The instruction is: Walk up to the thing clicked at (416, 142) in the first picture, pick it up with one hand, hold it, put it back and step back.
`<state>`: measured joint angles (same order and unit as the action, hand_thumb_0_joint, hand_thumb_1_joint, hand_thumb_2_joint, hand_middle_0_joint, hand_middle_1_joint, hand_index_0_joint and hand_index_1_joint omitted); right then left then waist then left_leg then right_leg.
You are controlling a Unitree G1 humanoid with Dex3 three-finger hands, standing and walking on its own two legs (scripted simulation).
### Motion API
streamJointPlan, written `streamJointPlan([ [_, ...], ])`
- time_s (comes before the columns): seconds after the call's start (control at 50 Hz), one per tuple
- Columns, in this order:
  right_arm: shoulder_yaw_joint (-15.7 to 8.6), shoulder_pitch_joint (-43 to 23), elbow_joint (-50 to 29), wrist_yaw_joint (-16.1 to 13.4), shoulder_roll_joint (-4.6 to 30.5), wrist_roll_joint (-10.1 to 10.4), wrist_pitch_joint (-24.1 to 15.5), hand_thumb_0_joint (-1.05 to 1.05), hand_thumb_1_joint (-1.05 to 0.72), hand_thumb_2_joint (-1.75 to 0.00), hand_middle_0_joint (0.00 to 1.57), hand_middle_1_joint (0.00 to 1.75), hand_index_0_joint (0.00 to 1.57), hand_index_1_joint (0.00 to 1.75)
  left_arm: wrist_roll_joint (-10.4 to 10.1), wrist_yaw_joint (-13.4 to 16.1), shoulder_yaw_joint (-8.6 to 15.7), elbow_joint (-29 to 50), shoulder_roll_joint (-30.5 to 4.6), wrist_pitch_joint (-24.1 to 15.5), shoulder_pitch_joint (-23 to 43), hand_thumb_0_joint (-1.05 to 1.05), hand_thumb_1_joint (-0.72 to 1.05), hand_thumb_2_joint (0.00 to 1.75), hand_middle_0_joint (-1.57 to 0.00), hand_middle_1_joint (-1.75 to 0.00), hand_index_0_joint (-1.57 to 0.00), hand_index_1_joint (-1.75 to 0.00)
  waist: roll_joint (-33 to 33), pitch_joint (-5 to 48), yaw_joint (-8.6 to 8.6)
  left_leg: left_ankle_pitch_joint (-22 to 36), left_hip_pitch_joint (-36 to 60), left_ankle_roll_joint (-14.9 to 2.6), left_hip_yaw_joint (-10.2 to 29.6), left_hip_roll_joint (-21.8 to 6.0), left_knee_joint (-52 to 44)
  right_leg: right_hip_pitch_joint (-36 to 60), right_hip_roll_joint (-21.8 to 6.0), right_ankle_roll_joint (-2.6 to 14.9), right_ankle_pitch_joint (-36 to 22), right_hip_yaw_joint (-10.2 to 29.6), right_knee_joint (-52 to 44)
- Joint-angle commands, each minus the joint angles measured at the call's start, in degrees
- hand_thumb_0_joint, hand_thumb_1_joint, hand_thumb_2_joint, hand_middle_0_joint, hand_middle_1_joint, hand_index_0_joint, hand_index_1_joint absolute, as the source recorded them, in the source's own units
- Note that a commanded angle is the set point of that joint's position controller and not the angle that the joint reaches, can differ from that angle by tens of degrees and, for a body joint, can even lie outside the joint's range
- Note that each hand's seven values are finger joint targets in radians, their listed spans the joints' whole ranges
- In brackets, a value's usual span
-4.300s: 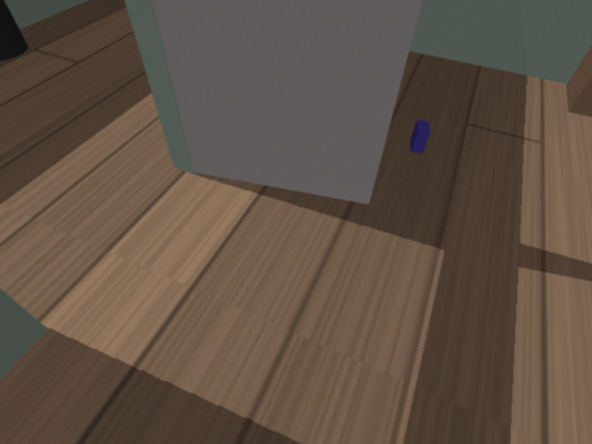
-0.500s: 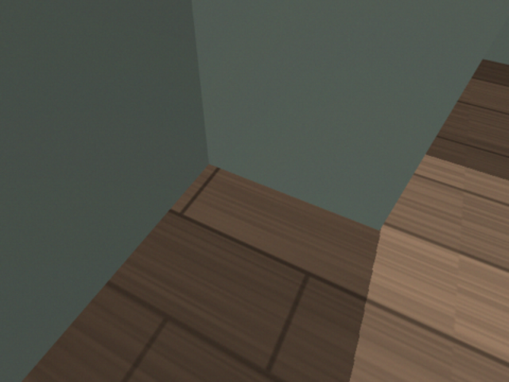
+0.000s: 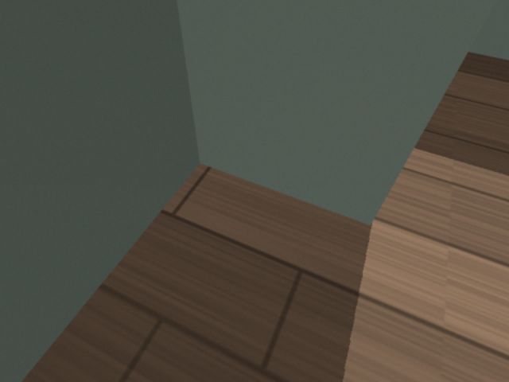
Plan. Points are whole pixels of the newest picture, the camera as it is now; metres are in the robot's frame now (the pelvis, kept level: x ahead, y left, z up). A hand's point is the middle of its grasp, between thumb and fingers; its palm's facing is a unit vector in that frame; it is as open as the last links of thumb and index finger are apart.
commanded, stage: stand
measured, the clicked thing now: out of the picture -0.63 -1.67 -0.71
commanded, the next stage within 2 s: none
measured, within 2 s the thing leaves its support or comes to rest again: neither
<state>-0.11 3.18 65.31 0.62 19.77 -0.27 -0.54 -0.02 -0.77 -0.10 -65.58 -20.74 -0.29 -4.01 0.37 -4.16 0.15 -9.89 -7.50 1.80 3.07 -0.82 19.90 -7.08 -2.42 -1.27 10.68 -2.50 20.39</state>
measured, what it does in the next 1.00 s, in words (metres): stands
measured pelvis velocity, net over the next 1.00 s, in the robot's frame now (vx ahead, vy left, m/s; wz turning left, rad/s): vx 0.01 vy -0.01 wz -0.01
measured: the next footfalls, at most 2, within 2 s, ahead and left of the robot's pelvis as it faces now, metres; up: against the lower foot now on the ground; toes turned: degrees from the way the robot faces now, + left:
none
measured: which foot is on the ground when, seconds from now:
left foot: down 0.00-1.00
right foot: down 0.00-1.00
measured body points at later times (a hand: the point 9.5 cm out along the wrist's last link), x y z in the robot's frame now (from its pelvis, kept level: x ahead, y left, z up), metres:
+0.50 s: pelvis +0.00 -0.01 +0.00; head +0.01 -0.01 +0.45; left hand +0.08 +0.30 -0.13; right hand +0.07 -0.31 -0.14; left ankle +0.01 +0.14 -0.75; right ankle +0.01 -0.13 -0.75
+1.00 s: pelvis +0.01 -0.01 +0.00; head +0.02 -0.01 +0.45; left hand +0.09 +0.30 -0.13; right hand +0.08 -0.31 -0.13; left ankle +0.01 +0.14 -0.75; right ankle +0.01 -0.13 -0.75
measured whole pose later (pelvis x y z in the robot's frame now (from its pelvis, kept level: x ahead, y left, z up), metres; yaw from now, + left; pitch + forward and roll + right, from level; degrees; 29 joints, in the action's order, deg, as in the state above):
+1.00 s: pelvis +0.01 -0.01 +0.00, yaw -1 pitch -2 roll +0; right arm 0.2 5.5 65.3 0.7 20.0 -0.5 -0.4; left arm 0.2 -0.7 0.2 -64.9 -20.7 -0.4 -5.7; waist 0.0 -3.0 -0.1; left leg -10.1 -6.7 2.4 2.7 -1.8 18.6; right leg -6.7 -1.5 -0.7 10.9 -2.2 19.4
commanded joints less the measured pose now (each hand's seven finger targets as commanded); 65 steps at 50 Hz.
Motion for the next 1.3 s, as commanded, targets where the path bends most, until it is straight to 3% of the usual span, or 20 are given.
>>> streamJointPlan([
  [0.0,-2.2,-2.4,-2.6,-0.9,12.2,0.1,-1.0,0.00,-0.90,-0.90,0.20,0.30,0.20,0.30,0.3,1.0,2.4,3.0,-12.4,-1.6,2.9,0.00,0.90,0.90,-0.20,-0.30,-0.20,-0.30,-0.4,5.9,-0.01,6.7,-0.4,-2.06,3.6,-5.6,-3.7,1.9,-5.7,2.21,-3.2,5.3,-4.6],
  [0.06,-2.3,-2.3,-2.4,-0.8,12.2,0.0,-1.0,0.00,-0.90,-0.90,0.20,0.30,0.20,0.30,0.3,1.0,2.3,2.9,-12.5,-1.5,2.3,0.00,0.90,0.90,-0.20,-0.30,-0.20,-0.30,-0.7,5.1,0.05,3.7,-1.0,-1.89,3.5,-5.2,-4.5,0.8,-5.3,2.07,-0.3,5.5,-5.4],
  [0.12,-2.4,-2.3,-2.5,-0.8,12.1,-0.1,-1.1,0.00,-0.90,-0.90,0.20,0.30,0.20,0.30,0.4,1.0,2.4,3.1,-12.5,-1.6,2.1,0.00,0.90,0.90,-0.20,-0.30,-0.20,-0.30,-0.2,6.5,0.25,7.8,0.8,-2.05,3.4,-5.8,-3.7,1.3,-5.7,2.31,-4.0,5.4,-4.6],
  [0.24,-2.3,-1.7,-2.3,-0.8,12.1,-0.2,-1.0,0.00,-0.90,-0.90,0.20,0.30,0.20,0.30,0.2,1.0,2.4,3.3,-12.3,-1.7,1.3,0.00,0.90,0.90,-0.20,-0.30,-0.20,-0.30,-0.8,5.5,0.29,5.8,-0.3,-2.03,3.4,-5.7,-4.0,1.1,-5.5,2.20,-2.6,5.7,-5.2],
  [0.4,-2.3,-0.2,-2.3,-0.7,12.2,-0.3,-0.9,0.00,-0.90,-0.90,0.20,0.30,0.20,0.30,0.4,0.9,2.5,3.6,-12.7,-1.3,1.1,0.00,0.90,0.90,-0.20,-0.30,-0.20,-0.30,-0.4,4.1,0.10,1.3,-1.4,-2.07,3.4,-5.2,-4.6,-0.6,-5.2,2.41,3.3,6.2,-5.9],
  [0.46,-2.2,-0.2,-2.6,-0.8,12.2,-0.2,-1.0,0.00,-0.90,-0.90,0.20,0.30,0.20,0.30,0.2,0.9,2.6,3.8,-12.5,-1.5,0.8,0.00,0.90,0.90,-0.20,-0.30,-0.20,-0.30,-0.7,5.7,0.15,5.9,-0.3,-2.19,3.3,-5.8,-4.2,0.6,-5.5,2.37,-2.5,6.0,-4.6],
  [0.6,-2.0,0.7,-2.7,-0.9,12.4,-0.1,-1.1,0.00,-0.90,-0.90,0.20,0.30,0.20,0.30,0.2,1.0,2.5,3.9,-12.3,-1.7,0.6,0.00,0.90,0.90,-0.20,-0.30,-0.20,-0.30,-0.4,7.0,-0.09,10.1,0.6,-1.94,3.0,-6.0,-3.4,2.4,-5.4,2.32,-7.6,5.4,-3.9],
  [0.76,-1.9,0.3,-2.5,-0.9,12.6,-0.1,-0.9,0.00,-0.90,-0.90,0.20,0.30,0.20,0.30,0.3,0.9,2.5,3.8,-12.3,-1.4,0.4,0.00,0.90,0.90,-0.20,-0.30,-0.20,-0.30,-1.6,5.1,0.03,5.8,-0.4,-1.97,2.9,-5.9,-4.1,1.3,-5.1,2.15,-3.2,5.6,-4.9],
  [0.9,-1.8,0.0,-2.9,-0.9,12.4,-0.1,-1.1,0.00,-0.90,-0.90,0.20,0.30,0.20,0.30,0.3,1.0,2.6,4.0,-12.3,-1.7,0.3,0.00,0.90,0.90,-0.20,-0.30,-0.20,-0.30,-0.3,6.5,0.20,10.6,1.1,-2.07,3.0,-6.4,-3.4,2.3,-5.5,2.15,-8.7,5.3,-4.1],
  [1.0,-1.8,-0.1,-3.0,-1.1,12.7,-0.1,-1.1,0.00,-0.90,-0.90,0.20,0.30,0.20,0.30,0.3,1.0,2.6,3.9,-12.0,-1.5,0.0,0.00,0.90,0.90,-0.20,-0.30,-0.20,-0.30,-1.2,6.5,0.27,11.5,1.6,-2.06,2.8,-6.5,-3.5,2.6,-5.3,2.17,-9.4,5.1,-4.0],
  [1.14,-1.8,0.2,-3.1,-1.1,12.5,-0.1,-1.0,0.00,-0.90,-0.90,0.20,0.30,0.20,0.30,0.4,1.0,2.7,4.0,-12.2,-1.3,0.3,0.00,0.90,0.90,-0.20,-0.30,-0.20,-0.30,-0.4,5.2,0.05,9.2,1.4,-1.85,2.7,-6.3,-4.4,1.0,-5.1,2.21,-6.4,5.1,-4.3],
  [1.28,-1.9,0.4,-3.3,-1.0,12.3,-0.1,-0.8,0.00,-0.90,-0.90,0.20,0.30,0.20,0.30,0.4,1.1,2.6,4.1,-12.3,-1.6,-0.1,0.00,0.90,0.90,-0.20,-0.30,-0.20,-0.30,-0.1,5.7,-0.10,8.7,1.3,-2.02,2.5,-6.1,-3.7,1.6,-5.3,2.19,-7.5,5.4,-4.7],
])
